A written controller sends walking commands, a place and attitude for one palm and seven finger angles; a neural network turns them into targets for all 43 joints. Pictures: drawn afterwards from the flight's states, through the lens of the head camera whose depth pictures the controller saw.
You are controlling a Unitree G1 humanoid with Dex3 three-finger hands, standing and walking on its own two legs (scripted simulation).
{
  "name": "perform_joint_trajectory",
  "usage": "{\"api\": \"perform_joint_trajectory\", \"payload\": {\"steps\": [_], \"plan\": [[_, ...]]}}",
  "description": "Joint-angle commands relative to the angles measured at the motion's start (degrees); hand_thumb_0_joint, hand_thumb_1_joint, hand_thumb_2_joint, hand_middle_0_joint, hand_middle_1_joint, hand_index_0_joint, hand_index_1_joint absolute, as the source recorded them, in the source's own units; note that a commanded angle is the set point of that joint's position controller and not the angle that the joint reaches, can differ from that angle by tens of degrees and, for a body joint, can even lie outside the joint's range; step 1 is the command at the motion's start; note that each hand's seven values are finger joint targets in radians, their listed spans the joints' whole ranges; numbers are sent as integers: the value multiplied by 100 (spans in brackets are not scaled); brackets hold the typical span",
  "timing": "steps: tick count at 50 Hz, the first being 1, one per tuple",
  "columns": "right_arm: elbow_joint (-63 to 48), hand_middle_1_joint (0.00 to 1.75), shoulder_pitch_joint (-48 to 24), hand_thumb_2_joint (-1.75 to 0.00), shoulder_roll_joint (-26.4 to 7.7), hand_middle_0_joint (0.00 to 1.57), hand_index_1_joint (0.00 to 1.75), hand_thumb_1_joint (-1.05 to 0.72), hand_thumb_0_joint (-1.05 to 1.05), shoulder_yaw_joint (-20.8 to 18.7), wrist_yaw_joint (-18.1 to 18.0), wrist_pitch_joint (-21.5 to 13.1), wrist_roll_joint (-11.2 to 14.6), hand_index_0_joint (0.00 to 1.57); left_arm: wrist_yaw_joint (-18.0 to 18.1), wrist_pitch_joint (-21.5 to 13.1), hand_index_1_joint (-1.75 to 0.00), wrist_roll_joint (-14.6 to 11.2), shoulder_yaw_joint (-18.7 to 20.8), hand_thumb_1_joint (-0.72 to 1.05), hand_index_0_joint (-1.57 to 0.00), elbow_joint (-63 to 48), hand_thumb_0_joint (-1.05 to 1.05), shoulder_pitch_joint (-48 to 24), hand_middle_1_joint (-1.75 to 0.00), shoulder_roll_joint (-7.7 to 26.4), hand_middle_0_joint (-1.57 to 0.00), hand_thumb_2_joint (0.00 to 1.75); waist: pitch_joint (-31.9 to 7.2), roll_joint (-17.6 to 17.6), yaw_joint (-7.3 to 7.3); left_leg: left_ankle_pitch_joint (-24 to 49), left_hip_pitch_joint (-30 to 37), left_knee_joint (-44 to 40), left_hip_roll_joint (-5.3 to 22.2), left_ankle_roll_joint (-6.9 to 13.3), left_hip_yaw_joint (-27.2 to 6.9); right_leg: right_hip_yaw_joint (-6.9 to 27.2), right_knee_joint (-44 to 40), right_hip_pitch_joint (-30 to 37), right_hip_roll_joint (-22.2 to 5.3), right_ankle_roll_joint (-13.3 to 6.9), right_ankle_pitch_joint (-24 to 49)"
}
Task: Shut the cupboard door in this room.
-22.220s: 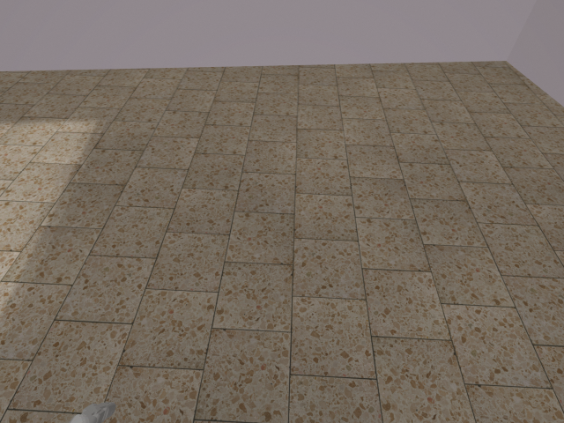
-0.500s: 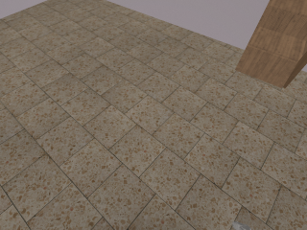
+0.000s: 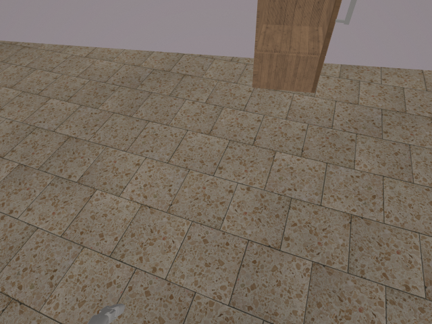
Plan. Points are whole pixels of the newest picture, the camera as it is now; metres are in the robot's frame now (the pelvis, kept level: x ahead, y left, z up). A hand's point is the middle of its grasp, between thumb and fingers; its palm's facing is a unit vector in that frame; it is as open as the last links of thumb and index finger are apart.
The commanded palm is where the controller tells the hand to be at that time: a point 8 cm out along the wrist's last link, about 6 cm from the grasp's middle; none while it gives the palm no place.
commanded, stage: turn or walk to find it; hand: left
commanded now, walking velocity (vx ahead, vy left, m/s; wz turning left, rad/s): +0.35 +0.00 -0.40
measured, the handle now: (346, 6) +1.31 -0.54 -0.01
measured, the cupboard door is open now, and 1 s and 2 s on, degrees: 82 82 82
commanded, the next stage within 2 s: stand and wait in 1.54 s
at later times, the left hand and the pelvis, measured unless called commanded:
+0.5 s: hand out of the picture +0.14 +0.17 -0.17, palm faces -0.05 -0.98 -0.18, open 7.4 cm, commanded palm none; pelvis +0.22 -0.01 -0.01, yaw -9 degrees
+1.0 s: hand (213, 155) +0.60 +0.03 -0.14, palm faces -0.32 -0.92 -0.23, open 7.4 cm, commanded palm none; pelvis +0.41 -0.10 +0.00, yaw -17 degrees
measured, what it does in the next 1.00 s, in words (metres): walks ahead, turning right: left foot, then right foot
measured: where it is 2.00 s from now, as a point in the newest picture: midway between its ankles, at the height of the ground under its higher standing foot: (259, 206)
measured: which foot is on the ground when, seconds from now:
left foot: up 0.00-0.46, down 0.48-0.98, up 1.00-1.00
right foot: down 0.00-0.50, up 0.52-0.96, down 0.98-1.00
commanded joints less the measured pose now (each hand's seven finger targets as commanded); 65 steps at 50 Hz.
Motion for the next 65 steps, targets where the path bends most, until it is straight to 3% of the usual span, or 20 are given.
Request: {"api": "perform_joint_trajectory", "payload": {"steps": [1, 4, 6, 18, 20, 22, 23, 24, 25, 28, 30, 35, 44, 47, 48, 49, 50, 51, 55, 65], "plan": [[-1055, 30, -1430, -90, -411, 20, 30, -90, 0, -57, 33, -242, 12, 20, 266, -135, -30, -67, 394, 90, -20, 188, 0, 1483, -30, 1524, -20, 90, 56, -1620, 942, 412, -3245, 2441, -191, 146, -948, 3507, -2702, 1780, -2059, -1024, -709], [-681, 30, -832, -90, -387, 20, 30, -90, 0, -95, 90, -248, -72, 20, 231, -270, -30, -40, 182, 90, -20, 13, 0, 740, -30, 951, -20, 90, 244, -855, 337, 1400, -2482, 1789, -132, 19, -892, 2126, -2701, 968, -1401, -735, 120], [-592, 30, -667, -90, -302, 20, 30, -90, 0, -79, 107, -237, -74, 20, 215, -379, -30, -29, 130, 90, -20, 119, 0, 958, -30, 904, -20, 90, 112, -901, 269, 1687, -2368, 1557, -248, -68, -770, 1693, -2608, 1094, -1148, -644, 1345], [-1062, 30, -2109, -90, -60, 20, 30, -90, 0, 97, 174, -404, 1, 20, 371, -478, -30, 1, 3, 90, -20, 775, 0, 1889, -30, 660, -20, 90, 328, -1063, 564, 2210, -2526, -572, -615, 109, -405, 1521, -2337, 2238, -980, -717, 4037], [-996, 30, -1935, -90, -80, 20, 30, -90, 0, 99, 138, -478, 5, 20, 397, -478, -30, -1, 31, 90, -20, 843, 0, 1858, -30, 765, -20, 90, 98, -1089, 438, 2068, -1689, -1162, -801, 257, -296, 1466, -1862, 2243, -1028, -658, 4960], [-565, 30, -628, -90, -285, 20, 30, -90, 0, 24, 38, -536, -36, 20, 401, -499, -30, -39, 51, 90, -20, 874, 0, 1719, -30, 854, -20, 90, -653, -1069, -143, 2450, 36, -1802, -1125, 408, -158, 1232, -477, 1987, -798, -418, 5705], [-285, 30, 256, -90, -605, 20, 30, -90, 0, -63, -12, -554, -64, 20, 387, -512, -30, -82, 57, 90, -20, 845, 0, 1719, -30, 764, -20, 90, -1190, -728, -476, 3011, 1576, -1839, -695, 552, -555, 1165, 583, 1063, -616, -256, 4671], [-95, 30, 1034, -90, -1287, 20, 30, -90, 0, -221, -59, -576, -136, 20, 336, -503, -30, -130, 20, 90, -20, 803, 0, 1988, -30, 451, -20, 90, -1981, 724, -617, 3661, 3110, -1763, 834, 1046, -2442, 669, 2235, -345, 158, -27, 1566], [-8, 30, 1275, -90, -1432, 20, 30, -90, 0, -229, -69, -514, -69, 20, 304, -525, -30, -156, -47, 90, -20, 707, 0, 2037, -30, 280, -20, 90, -2221, 1239, -544, 4009, 3374, -2488, 1745, 1516, -3633, 893, 3678, -1121, 469, -86, -1180], [-158, 30, 153, -90, -495, 20, 30, -90, 0, -19, -92, -590, -15, 20, 225, -438, -30, -41, -15, 90, -20, 626, 0, 1056, -30, 296, -20, 90, -495, 199, -180, 3231, 1297, -3130, 1274, 1355, -2516, 1070, 3982, -1675, -355, -15, -187], [-42, 30, 118, -90, -178, 20, 30, -90, 0, 67, -92, -661, -43, 20, 156, -298, -30, 26, -14, 90, -20, 603, 0, 996, -30, 115, -20, 90, -40, 10, 52, 3268, 339, -3336, 966, 1170, -1755, 957, 3664, -1339, -475, 49, -28], [-30, 30, -64, -90, -103, 20, 30, -90, 0, 7, -86, -704, 1, 20, 101, -30, -30, 68, 37, 90, -20, 429, 0, 1004, -30, -80, -20, 90, 181, 241, 404, 2272, -298, -3891, 587, 1141, -859, 767, 2923, -1542, -642, 220, 856], [240, 30, 507, -90, -441, 20, 30, -90, 0, -128, -57, -621, -49, 20, 37, -140, -30, 40, 11, 90, -20, -97, 0, -355, -30, 97, -20, 90, 251, 124, 56, 2713, 623, -3464, 702, 1119, -554, 125, 7, -1002, -470, 218, 874], [295, 30, 530, -90, -461, 20, 30, -90, 0, -110, -58, -560, -22, 20, 60, -267, -30, 69, 82, 90, -20, 235, 0, 653, -30, 314, -20, 90, -341, -203, 545, 3884, 631, -1964, 360, 793, -129, -216, -877, 640, -62, 62, 1044], [289, 30, 535, -90, -355, 20, 30, -90, 0, -86, -16, -565, 9, 20, 106, -355, -30, 95, 168, 90, -20, 528, 0, 1560, -30, 666, -20, 90, -934, -743, 930, 3555, -17, -553, 71, 581, 69, 284, -1100, 1992, -439, -121, 1061], [108, 30, 630, -90, 76, 20, 30, -90, 0, 25, 37, -578, 70, 20, 207, -434, -30, 95, 345, 90, -20, 758, 0, 2343, -30, 1421, -20, 90, -1538, -2391, 1099, 428, -1689, 1300, -710, 321, 234, 2727, -1554, 3286, -2123, -634, 1480], [-108, 30, 220, -90, -46, 20, 30, -90, 0, 21, 8, -516, 91, 20, 256, -400, -30, -41, 360, 90, -20, 816, 0, 2363, -30, 1591, -20, 90, -1497, -1992, 1040, -343, -2217, 2256, -841, 354, -571, 3427, -2015, 3232, -2521, -912, 1978], [-43, 30, 107, -90, -43, 20, 30, -90, 0, 2, -1, -493, 107, 20, 278, -411, -30, -36, 371, 90, -20, 726, 0, 1797, -30, 1416, -20, 90, -1263, -1802, 864, 215, -2382, 2661, -579, 396, -1014, 3009, -2083, 2861, -2371, -812, 1689], [166, 30, 51, -90, 214, 20, 30, -90, 0, -15, 32, -355, -13, 20, 274, -464, -30, -41, 80, 90, -20, 524, 0, 777, -30, 558, -20, 90, -159, -761, 261, 1546, -1861, 2258, -197, 311, -986, 1436, -2566, 758, -1671, -447, 1021], [-286, 30, -1034, -90, 187, 20, 30, -90, 0, -24, 188, -255, -16, 20, 308, -614, -30, 6, -11, 90, -20, 838, 0, 1350, -30, 487, -20, 90, 393, -894, 290, 2236, -2431, 365, -103, 96, -784, 792, -3079, 1015, -1570, -687, 1157]]}}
